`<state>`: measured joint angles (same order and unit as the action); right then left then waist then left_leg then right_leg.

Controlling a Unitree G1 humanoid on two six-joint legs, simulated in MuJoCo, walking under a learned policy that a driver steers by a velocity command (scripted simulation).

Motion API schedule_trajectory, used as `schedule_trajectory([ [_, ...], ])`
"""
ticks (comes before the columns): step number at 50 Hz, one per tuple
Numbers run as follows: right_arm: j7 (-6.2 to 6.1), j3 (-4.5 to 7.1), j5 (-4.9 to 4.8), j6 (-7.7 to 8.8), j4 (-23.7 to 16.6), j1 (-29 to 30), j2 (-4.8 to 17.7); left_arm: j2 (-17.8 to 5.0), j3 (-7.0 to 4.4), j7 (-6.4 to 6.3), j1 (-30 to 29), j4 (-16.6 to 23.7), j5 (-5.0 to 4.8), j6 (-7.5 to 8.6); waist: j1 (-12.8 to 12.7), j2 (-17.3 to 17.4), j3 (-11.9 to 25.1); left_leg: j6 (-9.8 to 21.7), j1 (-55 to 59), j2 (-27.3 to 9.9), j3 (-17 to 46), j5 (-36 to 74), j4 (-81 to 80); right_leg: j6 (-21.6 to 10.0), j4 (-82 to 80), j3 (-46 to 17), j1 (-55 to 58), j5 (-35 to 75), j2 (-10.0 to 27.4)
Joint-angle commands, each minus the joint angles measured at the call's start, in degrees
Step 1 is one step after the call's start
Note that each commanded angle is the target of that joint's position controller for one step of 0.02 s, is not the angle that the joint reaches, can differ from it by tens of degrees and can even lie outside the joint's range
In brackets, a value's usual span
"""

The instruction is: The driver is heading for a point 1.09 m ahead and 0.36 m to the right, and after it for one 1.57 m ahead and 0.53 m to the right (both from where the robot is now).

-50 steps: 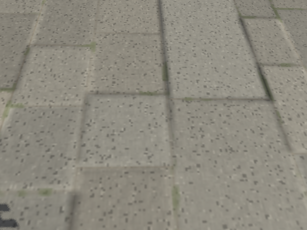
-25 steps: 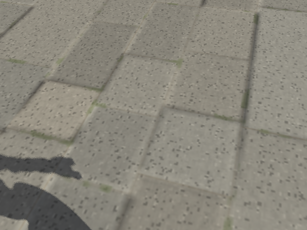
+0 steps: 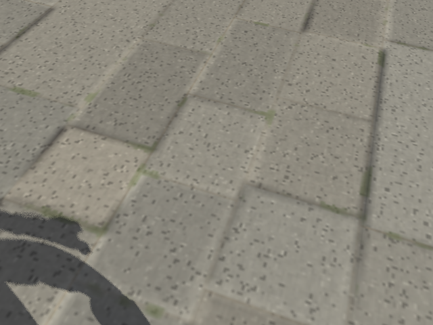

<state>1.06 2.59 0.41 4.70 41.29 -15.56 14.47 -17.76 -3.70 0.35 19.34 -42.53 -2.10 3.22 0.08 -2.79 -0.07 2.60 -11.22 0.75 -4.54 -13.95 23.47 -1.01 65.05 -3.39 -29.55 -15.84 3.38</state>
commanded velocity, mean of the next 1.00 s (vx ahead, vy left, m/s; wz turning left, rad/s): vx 0.49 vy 0.00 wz -0.52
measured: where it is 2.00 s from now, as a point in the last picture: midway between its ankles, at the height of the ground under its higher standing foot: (307, 236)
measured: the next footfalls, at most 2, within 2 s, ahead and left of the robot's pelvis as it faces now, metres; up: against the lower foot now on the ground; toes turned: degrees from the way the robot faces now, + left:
right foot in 0.36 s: +0.35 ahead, -0.13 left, +0.00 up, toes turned -13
left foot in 0.82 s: +0.67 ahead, -0.01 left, +0.00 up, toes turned -32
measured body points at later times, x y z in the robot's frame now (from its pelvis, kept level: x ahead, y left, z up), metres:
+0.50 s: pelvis +0.27 -0.05 -0.01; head +0.31 -0.06 +0.44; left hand +0.49 +0.18 -0.11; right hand +0.31 -0.35 -0.11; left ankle +0.23 +0.12 -0.64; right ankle +0.31 -0.12 -0.74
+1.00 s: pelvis +0.55 -0.07 +0.00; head +0.58 -0.07 +0.45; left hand +0.81 +0.10 -0.11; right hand +0.50 -0.36 -0.10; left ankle +0.63 +0.01 -0.74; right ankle +0.46 -0.17 -0.65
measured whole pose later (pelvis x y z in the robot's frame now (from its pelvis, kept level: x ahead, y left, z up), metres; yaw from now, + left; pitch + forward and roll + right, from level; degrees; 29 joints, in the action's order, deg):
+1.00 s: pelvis +0.55 -0.07 +0.00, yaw -34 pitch +1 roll +1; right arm 0.3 2.8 0.6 5.4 41.1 -14.4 15.2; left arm -18.4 -3.8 -0.1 16.2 -38.0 -1.6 0.8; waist 1.0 -2.9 -1.5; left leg 1.2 -13.6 1.1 -3.2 -11.3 24.2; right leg 0.0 68.0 -3.8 -30.7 -18.8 1.6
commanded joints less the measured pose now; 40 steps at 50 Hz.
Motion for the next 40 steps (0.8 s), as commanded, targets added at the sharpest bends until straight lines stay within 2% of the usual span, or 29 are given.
schedule_trajectory([
  [1,-0.38,2.0,0.38,1.87,-1.5,-0.5,6.2,-2.7,-0.92,0.27,-1.4,4.0,0.15,-0.27,0.5,8.4,-2.1,7.0,7.1,-14.3,10.2,12.4,-14.6,0.7,0.9,-3.8,-12.6,7.0,2.7],
  [5,-1.02,2.26,0.32,2.06,0.4,-0.5,7.4,-1.5,-0.35,0.49,-6.6,5.9,0.7,-0.25,0.9,6.5,-4.4,6.3,6.6,-13.1,2.3,19.6,-16.1,1.7,-11.4,-3.0,-13.4,16.1,1.5],
  [8,-1.66,2.5,-0.06,1.68,1.9,-2.3,9.0,0.0,0.61,1.78,-13.5,8.2,0.94,0.14,3.5,5.3,-6.3,5.0,7.4,-13.2,-1.8,21.9,-17.1,0.7,-21.9,2.0,-10.8,21.3,1.0],
  [11,-2.06,2.71,-0.65,0.53,4.1,-5.7,10.3,0.6,1.12,3.34,-19.0,10.9,0.64,0.48,5.0,4.5,-7.6,4.2,13.7,-15.0,-3.9,28.3,-14.7,-1.3,-28.0,4.9,-12.2,19.6,0.3],
  [12,-2.2,2.8,-0.73,-0.02,4.4,-6.0,10.9,0.2,1.01,3.82,-19.8,11.7,0.57,0.56,4.7,4.8,-7.1,4.0,15.8,-15.4,-4.7,33.6,-12.8,-2.1,-29.2,6.0,-11.6,17.9,-0.5],
  [14,-2.73,3.21,-0.79,-1.06,4.4,-5.6,12.8,-1.5,0.25,4.29,-18.6,12.4,0.61,0.31,2.5,7.0,-3.7,3.3,19.3,-15.8,-6.2,52.7,-6.1,-4.2,-29.5,9.1,-6.9,12.6,-3.7],
  [15,-3.1,3.45,-0.87,-1.61,4.1,-5.4,13.7,-2.7,-0.36,4.26,-16.1,12.2,0.63,-0.02,0.6,8.5,-1.3,3.1,20.7,-16.0,-6.6,62.1,-1.0,-5.5,-29.0,10.4,-3.3,9.3,-5.7],
  [16,-3.34,3.64,-0.78,-2.13,3.8,-4.8,14.4,-4.8,-1.41,4.02,-10.7,11.3,0.5,-0.35,-2.7,9.3,2.2,2.9,20.0,-15.9,-6.7,66.6,7.0,-7.0,-29.0,10.7,3.7,7.2,-7.3],
  [17,-3.48,3.57,-1.09,-2.28,3.2,-3.5,14.4,-7.8,-3.04,3.27,-2.1,9.5,0.45,-0.58,-7.6,8.1,6.6,1.9,14.2,-14.5,-7.3,63.6,18.7,-9.3,-32.7,9.6,17.1,9.7,-8.8],
  [18,-3.48,2.77,-0.43,-1.65,2.0,-4.1,12.5,-11.2,-4.37,1.92,5.7,7.9,0.57,-1.44,-10.7,2.3,11.6,0.2,-0.1,-11.3,-6.8,40.4,35.8,-12.3,-34.1,-1.5,34.9,9.6,-2.4],
  [19,-2.14,0.14,0.53,0.06,-0.9,-9.4,4.4,-15.9,-4.93,1.4,2.1,9.7,0.43,-1.11,-3.2,-12.8,17.6,-3.8,-26.4,2.6,-0.9,-16.6,59.9,-25.2,-39.6,-36.4,54.6,3.2,13.8],
  [20,-0.86,1.2,-0.99,2.63,-2.0,-4.2,10.4,-11.0,-3.66,1.38,3.6,10.2,0.97,-0.61,-7.5,-4.8,23.0,-2.7,-31.9,1.3,12.5,-16.9,63.4,-25.3,-46.6,-44.3,55.1,-2.9,15.6],
  [21,-0.38,1.46,-3.08,3.55,-4.4,1.6,11.7,-8.7,-2.91,1.33,1.7,9.8,1.49,-0.03,-7.1,-1.2,14.0,-1.6,-34.0,-1.5,12.5,-12.2,59.7,-21.6,-48.0,-35.2,47.8,-1.0,13.5],
  [22,-0.64,1.02,-2.46,3.9,-5.1,2.8,10.3,-7.8,-2.61,1.55,-1.7,9.6,1.27,0.47,-3.5,5.0,6.6,-1.6,-32.8,-3.8,11.5,-8.8,53.2,-19.6,-48.8,-28.5,37.7,6.1,10.7],
  [23,-1.06,1.28,-0.99,3.54,-4.3,2.5,10.3,-6.0,-2.09,1.48,-4.9,10.0,1.22,0.81,-1.3,6.0,4.3,-2.0,-29.7,-5.8,11.2,-7.1,47.7,-18.1,-49.2,-23.4,31.4,12.0,8.4],
  [24,-1.03,1.47,-0.39,2.82,-3.9,1.2,10.4,-5.6,-1.82,1.23,-6.8,10.7,1.9,0.91,0.4,4.1,2.6,-2.8,-26.1,-6.6,11.1,-5.9,46.0,-18.0,-50.4,-20.9,25.9,16.4,6.9],
  [25,-1.07,1.54,0.1,2.11,-3.8,0.2,10.4,-5.7,-1.86,1.05,-7.7,10.7,1.91,0.98,1.4,3.4,1.9,-3.9,-24.3,-6.9,10.6,-5.3,43.8,-18.1,-51.6,-19.8,22.4,18.5,6.0],
  [27,-1.26,1.08,0.73,1.11,-3.9,0.4,8.9,-6.5,-2.04,0.52,-7.2,9.6,1.5,1.21,1.9,2.7,1.0,-6.1,-22.7,-7.0,8.9,-3.5,38.5,-18.0,-52.4,-16.1,16.9,23.0,4.9],
  [30,-1.4,-0.1,0.87,0.75,-5.9,7.4,6.3,-8.3,-2.5,-0.52,-5.6,8.3,1.14,0.6,-0.5,1.0,-0.6,-7.9,-20.7,-5.4,7.3,7.6,24.9,-15.2,-51.7,-10.9,11.8,20.3,0.9],
  [32,-1.02,-0.52,0.5,1.07,-6.8,12.3,5.5,-8.7,-2.59,-0.87,-3.7,7.4,0.84,0.0,-2.9,-0.4,-0.3,-7.9,-16.8,-3.0,6.7,15.8,15.6,-12.9,-50.3,-10.1,10.6,15.2,-0.7],
  [34,-0.58,-0.23,-0.4,1.42,-7.6,15.1,6.4,-9.2,-2.74,-0.92,-1.3,6.4,0.66,-0.4,-4.3,-1.3,0.3,-7.8,-14.6,-1.4,7.3,18.3,11.1,-11.9,-49.0,-12.8,12.1,11.2,0.2],
  [37,-0.06,0.98,-0.99,2.09,-8.1,15.4,9.1,-8.3,-2.54,-1.02,-0.3,5.8,0.35,-0.74,-3.5,-3.2,0.9,-6.0,-13.4,-1.0,9.8,13.7,6.4,-10.7,-43.9,-19.0,17.8,6.4,2.6],
  [38,0.0,1.48,-1.15,2.34,-7.9,14.1,9.9,-8.3,-2.57,-1.05,-0.7,5.8,0.51,-0.85,-2.5,-4.2,1.0,-4.9,-11.8,-1.0,9.9,10.9,5.9,-10.1,-42.0,-20.7,18.8,6.3,3.3],
  [39,-0.07,2.03,-1.23,2.61,-7.1,10.9,10.3,-7.7,-2.43,-1.05,-1.6,5.9,0.62,-0.98,-0.4,-4.8,1.5,-3.6,-7.7,-1.0,9.1,9.9,4.0,-9.1,-39.6,-21.2,18.5,6.5,2.8],
  [40,-0.43,2.86,-0.81,2.89,-6.2,5.9,11.6,-5.6,-1.74,-0.95,-1.4,6.1,0.86,-0.89,2.1,-4.4,4.0,-1.6,0.3,-2.3,9.4,9.3,2.7,-7.2,-33.8,-19.6,16.7,7.3,0.4],
])
Over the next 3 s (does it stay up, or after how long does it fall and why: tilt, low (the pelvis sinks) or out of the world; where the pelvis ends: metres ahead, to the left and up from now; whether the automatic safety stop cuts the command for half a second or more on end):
stays up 1.02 -0.25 0.00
